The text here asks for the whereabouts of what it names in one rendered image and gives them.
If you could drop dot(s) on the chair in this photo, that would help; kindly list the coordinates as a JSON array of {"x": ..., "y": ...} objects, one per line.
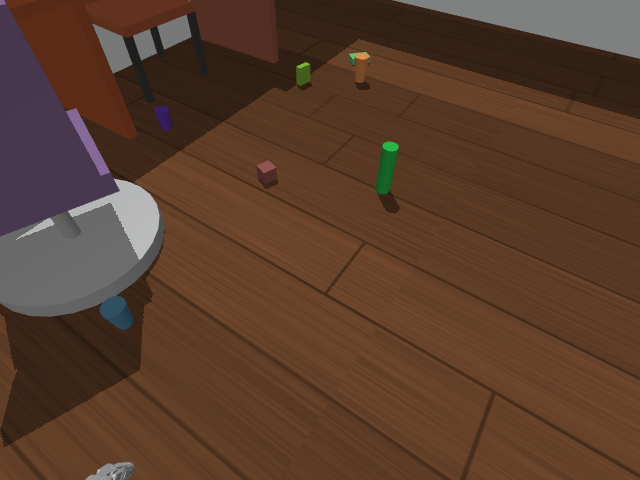
[{"x": 130, "y": 17}]

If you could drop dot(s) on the office chair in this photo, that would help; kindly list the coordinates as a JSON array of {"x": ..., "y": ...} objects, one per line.
[{"x": 71, "y": 236}]

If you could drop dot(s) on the left robot hand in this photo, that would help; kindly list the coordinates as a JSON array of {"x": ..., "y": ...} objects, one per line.
[{"x": 119, "y": 471}]

